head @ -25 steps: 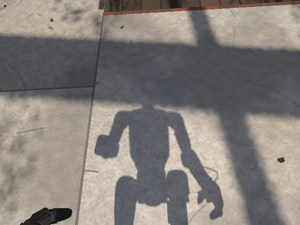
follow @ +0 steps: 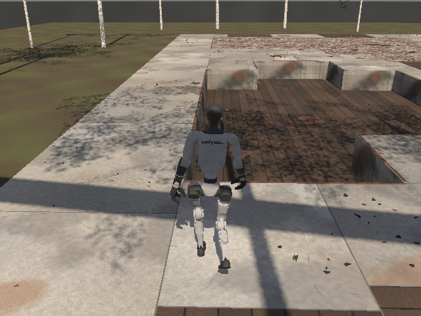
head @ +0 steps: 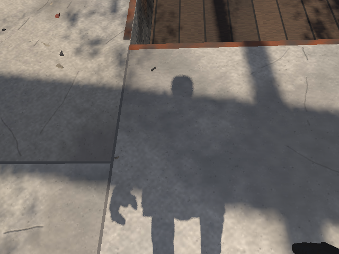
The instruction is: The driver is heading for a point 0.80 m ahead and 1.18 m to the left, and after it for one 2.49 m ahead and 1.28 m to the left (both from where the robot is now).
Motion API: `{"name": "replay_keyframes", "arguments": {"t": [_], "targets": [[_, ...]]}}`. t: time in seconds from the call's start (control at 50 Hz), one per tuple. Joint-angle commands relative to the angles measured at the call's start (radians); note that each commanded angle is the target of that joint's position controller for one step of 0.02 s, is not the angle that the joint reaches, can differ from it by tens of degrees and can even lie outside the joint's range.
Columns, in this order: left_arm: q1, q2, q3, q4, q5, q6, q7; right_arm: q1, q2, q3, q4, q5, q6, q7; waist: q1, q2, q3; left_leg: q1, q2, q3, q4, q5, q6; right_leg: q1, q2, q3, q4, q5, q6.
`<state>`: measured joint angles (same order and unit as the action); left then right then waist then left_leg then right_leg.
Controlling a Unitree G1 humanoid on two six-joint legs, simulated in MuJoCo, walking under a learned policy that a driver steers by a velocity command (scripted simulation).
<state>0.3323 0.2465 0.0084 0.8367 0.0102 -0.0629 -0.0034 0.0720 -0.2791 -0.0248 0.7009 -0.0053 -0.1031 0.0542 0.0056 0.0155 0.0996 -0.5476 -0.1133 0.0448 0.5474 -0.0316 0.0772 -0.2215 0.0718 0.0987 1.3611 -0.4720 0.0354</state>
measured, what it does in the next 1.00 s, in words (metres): walks ahead, turning left: right foot, then left foot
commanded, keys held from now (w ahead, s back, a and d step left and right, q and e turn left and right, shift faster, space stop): q+shift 1.00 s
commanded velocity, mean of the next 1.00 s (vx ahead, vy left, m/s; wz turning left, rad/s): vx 0.10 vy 0.00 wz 0.87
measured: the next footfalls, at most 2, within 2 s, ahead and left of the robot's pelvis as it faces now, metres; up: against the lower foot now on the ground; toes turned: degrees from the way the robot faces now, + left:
right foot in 0.30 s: +0.35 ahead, -0.13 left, +0.00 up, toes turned +24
left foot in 0.80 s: +0.15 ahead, +0.05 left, +0.00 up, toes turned +48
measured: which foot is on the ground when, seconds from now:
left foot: down 0.00-0.28, up 0.30-0.78, down 0.80-1.00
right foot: up 0.00-0.28, down 0.30-0.80, up 0.82-1.00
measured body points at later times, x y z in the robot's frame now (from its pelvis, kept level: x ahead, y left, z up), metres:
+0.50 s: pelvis +0.20 -0.09 +0.03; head +0.24 -0.09 +0.48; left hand +0.25 +0.22 -0.05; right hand +0.45 -0.31 -0.07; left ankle +0.14 +0.05 -0.60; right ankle +0.31 -0.15 -0.71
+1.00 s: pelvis +0.20 -0.05 +0.04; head +0.21 +0.01 +0.48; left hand +0.07 +0.26 -0.07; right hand +0.52 -0.12 -0.04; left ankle +0.12 +0.02 -0.71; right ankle +0.34 -0.13 -0.63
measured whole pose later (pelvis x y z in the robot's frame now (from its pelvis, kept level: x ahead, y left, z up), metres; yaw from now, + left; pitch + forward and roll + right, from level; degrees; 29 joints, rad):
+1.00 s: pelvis +0.20 -0.05 +0.04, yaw +54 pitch +4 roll -3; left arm 0.08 0.33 0.11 0.70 0.02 -0.01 0.03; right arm 0.21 -0.33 -0.10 0.60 0.01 0.05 -0.03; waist 0.00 -0.01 0.05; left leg -0.33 -0.02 -0.11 0.49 -0.23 0.03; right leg -0.60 0.01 0.05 1.02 -0.33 0.07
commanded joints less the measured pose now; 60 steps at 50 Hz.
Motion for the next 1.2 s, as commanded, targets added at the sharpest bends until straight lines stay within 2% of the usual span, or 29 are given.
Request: {"name": "replay_keyframes", "arguments": {"t": [0.02, 0.04, 0.08, 0.12, 0.18, 0.26, 0.28, 0.3, 0.32, 0.34, 0.36, 0.38, 0.44, 0.52, 0.62, 0.74, 0.78, 0.8, 0.82, 0.84, 0.86, 0.88, 0.9, 0.92, 0.96, 1.04, 1.12, 1.18, 1.2], "targets": [[-0.08, 0.168, 0.035, -0.167, 0.005, -0.032, 0.011, 0.126, -0.168, -0.058, -0.055, 0.004, 0.017, -0.032, -0.046, -0.081, -0.259, 0.545, 0.33, -0.522, -0.185, 0.456, 0.259, -0.452, -0.073, 0.051, 0.074, 0.011, 0.007], [-0.062, 0.154, 0.034, -0.177, 0.01, -0.023, 0.013, 0.12, -0.166, -0.058, -0.059, -0.011, 0.021, -0.038, -0.002, -0.066, -0.214, 0.4, 0.301, -0.475, -0.219, 0.497, 0.262, -0.384, -0.082, 0.049, 0.02, 0.003, 0.007], [-0.026, 0.114, 0.025, -0.184, 0.012, -0.011, 0.03, 0.072, -0.148, -0.056, -0.071, -0.002, 0.029, -0.042, 0.055, -0.039, -0.173, 0.2, 0.253, -0.385, -0.231, 0.545, 0.24, -0.301, -0.102, 0.031, -0.221, -0.009, 0.026], [-0.06, 0.08, 0.01, -0.195, 0.007, -0.006, 0.042, 0.065, -0.186, -0.072, -0.082, 0.003, 0.05, -0.056, 0.055, -0.005, -0.206, 0.072, 0.198, -0.332, -0.231, 0.594, 0.21, -0.16, -0.045, -0.03, -0.449, 0.11, 0.051], [-0.134, 0.111, 0.019, -0.211, -0.003, 0.011, 0.032, 0.108, -0.209, -0.089, -0.081, 0.032, 0.096, -0.079, 0.038, 0.04, -0.278, 0.093, 0.15, -0.352, -0.183, 0.319, 0.123, -0.067, 0.008, -0.002, -0.63, 0.357, 0.065], [-0.147, 0.153, 0.045, -0.219, -0.007, 0.012, 0.021, 0.078, -0.162, -0.084, -0.116, 0.033, 0.131, -0.101, 0.068, 0.103, -0.226, 0.075, 0.104, -0.463, -0.08, -0.111, 0.02, 0.053, -0.02, 0.06, -0.868, 0.495, 0.047], [-0.111, 0.177, 0.057, -0.208, 0.001, 0.009, 0.025, 0.111, -0.105, -0.071, -0.114, 0.029, 0.129, -0.096, 0.068, 0.051, -0.22, 0.023, 0.047, -0.416, 0.057, -0.308, -0.028, 0.133, -0.116, 0.096, -0.949, 0.532, 0.002], [-0.106, 0.22, 0.064, -0.23, 0.019, 0.018, 0.035, 0.231, -0.018, -0.05, -0.097, 0.013, 0.13, -0.09, 0.011, -0.144, -0.278, -0.073, -0.061, -0.269, 0.35, -0.622, -0.071, 0.252, -0.371, 0.335, -0.967, 0.598, -0.098], [-0.164, 0.237, 0.064, -0.251, 0.055, 0.035, 0.034, 0.345, -0.073, -0.056, -0.135, 0.021, 0.121, -0.076, -0.082, -0.305, -0.333, -0.114, -0.015, -0.227, 0.503, -0.645, -0.086, 0.198, -0.518, 0.597, -1.063, 0.445, -0.22], [-0.238, 0.203, 0.066, -0.274, 0.048, 0.038, 0.038, 0.321, -0.151, -0.077, -0.118, 0.033, 0.124, -0.076, -0.075, -0.276, -0.25, -0.159, 0.061, -0.178, 0.618, -0.545, -0.112, 0.126, -0.477, 0.586, -1.099, 0.247, -0.258], [-0.279, 0.151, 0.055, -0.282, 0.034, 0.04, 0.042, 0.285, -0.199, -0.093, -0.101, 0.037, 0.138, -0.084, -0.055, -0.199, -0.183, -0.177, 0.099, -0.159, 0.68, -0.459, -0.131, 0.065, -0.4, 0.426, -1.098, 0.162, -0.227], [-0.307, 0.139, 0.052, -0.287, 0.026, 0.044, 0.045, 0.282, -0.205, -0.102, -0.085, 0.03, 0.154, -0.094, -0.061, -0.149, -0.173, -0.156, 0.114, -0.142, 0.732, -0.408, -0.148, 0.021, -0.343, 0.318, -1.087, 0.197, -0.195], [-0.302, 0.127, 0.05, -0.27, 0.024, 0.044, 0.06, 0.263, -0.155, -0.095, -0.105, 0.023, 0.169, -0.093, -0.048, -0.125, -0.164, -0.115, 0.139, -0.088, 0.8, -0.311, -0.184, -0.035, -0.279, 0.1, -1.081, 0.395, -0.208], [-0.216, 0.144, 0.066, -0.227, 0.025, 0.054, 0.07, 0.158, -0.117, -0.079, -0.159, 0.029, 0.162, -0.084, 0.008, -0.12, -0.196, -0.167, 0.19, -0.085, 0.646, -0.291, -0.204, 0.118, -0.343, 0.05, -1.087, 0.459, -0.27], [-0.227, 0.19, 0.094, -0.208, 0.018, 0.057, 0.055, 0.118, -0.106, -0.075, -0.178, 0.026, 0.17, -0.063, 0.015, -0.144, -0.201, -0.067, 0.224, -0.052, 0.461, -0.292, -0.182, 0.127, -0.395, -0.049, -1.102, 0.442, -0.279], [-0.233, 0.228, 0.125, -0.182, -0.011, 0.052, 0.02, 0.096, -0.116, -0.089, -0.18, 0.032, 0.2, -0.033, 0.004, -0.164, -0.202, 0.144, 0.194, 0.039, 0.171, -0.323, -0.099, 0.122, -0.43, -0.181, -1.04, 0.484, -0.221], [-0.232, 0.213, 0.128, -0.164, -0.031, 0.056, 0.013, 0.163, -0.127, -0.104, -0.152, 0.034, 0.208, -0.031, -0.041, -0.138, -0.216, 0.295, 0.152, 0.062, -0.024, -0.213, -0.041, 0.075, -0.403, -0.249, -0.932, 0.438, -0.143], [-0.189, 0.173, 0.122, -0.139, -0.032, 0.06, 0.007, 0.241, -0.176, -0.126, -0.123, 0.029, 0.207, -0.044, -0.063, -0.04, -0.195, 0.426, 0.159, -0.026, -0.138, -0.083, 0.012, -0.047, -0.336, -0.306, -0.785, 0.338, -0.066], [-0.184, 0.124, 0.109, -0.171, 0.006, 0.061, 0.001, 0.297, -0.318, -0.159, -0.126, 0.025, 0.2, -0.066, -0.037, 0.294, -0.165, 0.606, 0.419, -0.403, -0.144, 0.391, 0.13, -0.394, -0.204, -0.378, -0.448, -0.124, 0.041], [-0.288, 0.128, 0.107, -0.235, 0.028, 0.056, 0.017, 0.237, -0.344, -0.155, -0.17, -0.017, 0.167, -0.063, -0.059, 0.288, -0.21, 0.531, 0.491, -0.608, -0.179, 0.303, 0.288, -0.549, -0.104, -0.158, -0.268, -0.201, 0.076], [-0.362, 0.164, 0.116, -0.249, 0.016, 0.057, 0.028, 0.195, -0.297, -0.147, -0.169, -0.023, 0.138, -0.056, -0.073, 0.173, -0.203, 0.508, 0.445, -0.52, -0.217, 0.171, 0.26, -0.566, -0.103, -0.07, -0.198, -0.119, 0.051], [-0.356, 0.161, 0.118, -0.248, 0.003, 0.055, 0.037, 0.151, -0.278, -0.14, -0.163, -0.006, 0.123, -0.063, -0.036, 0.155, -0.173, 0.477, 0.398, -0.465, -0.228, 0.103, 0.205, -0.576, -0.102, -0.04, -0.21, -0.014, 0.028], [-0.322, 0.17, 0.122, -0.224, 0.008, 0.053, 0.048, 0.103, -0.236, -0.127, -0.172, 0.016, 0.123, -0.073, -0.011, 0.112, -0.175, 0.464, 0.367, -0.424, -0.212, 0.091, 0.161, -0.567, -0.112, -0.024, -0.225, 0.052, 0.021], [-0.295, 0.176, 0.126, -0.218, 0.016, 0.05, 0.052, 0.061, -0.215, -0.117, -0.182, 0.027, 0.128, -0.081, 0.013, 0.116, -0.18, 0.423, 0.344, -0.395, -0.196, 0.136, 0.144, -0.527, -0.1, -0.02, -0.243, 0.1, 0.023], [-0.271, 0.157, 0.121, -0.205, 0.011, 0.04, 0.043, 0.059, -0.198, -0.109, -0.189, 0.02, 0.134, -0.092, 0.022, 0.116, -0.224, 0.403, 0.306, -0.373, -0.168, 0.202, 0.133, -0.452, -0.062, -0.022, -0.288, 0.16, 0.031], [-0.308, 0.111, 0.098, -0.207, -0.006, 0.033, 0.025, 0.081, -0.227, -0.122, -0.186, 0.029, 0.142, -0.101, -0.003, 0.13, -0.233, 0.39, 0.262, -0.431, -0.129, 0.131, 0.114, -0.353, -0.004, -0.002, -0.547, 0.195, 0.042], [-0.291, 0.142, 0.104, -0.203, -0.015, 0.028, 0.005, 0.062, -0.236, -0.126, -0.2, 0.03, 0.151, -0.09, -0.008, 0.184, -0.225, 0.349, 0.246, -0.551, -0.115, 0.098, 0.106, -0.227, 0.022, 0.022, -0.71, 0.171, 0.031], [-0.215, 0.169, 0.121, -0.183, -0.019, 0.019, 0.0, 0.017, -0.214, -0.118, -0.213, 0.046, 0.154, -0.087, 0.032, 0.191, -0.219, 0.305, 0.19, -0.593, -0.058, 0.018, 0.057, -0.045, -0.008, 0.012, -0.974, 0.308, 0.003], [-0.188, 0.212, 0.134, -0.179, -0.009, 0.021, 0.006, 0.05, -0.167, -0.104, -0.215, 0.041, 0.155, -0.087, 0.019, 0.112, -0.255, 0.221, 0.138, -0.546, 0.044, -0.19, 0.013, 0.099, -0.143, 0.097, -1.023, 0.367, -0.043]]}}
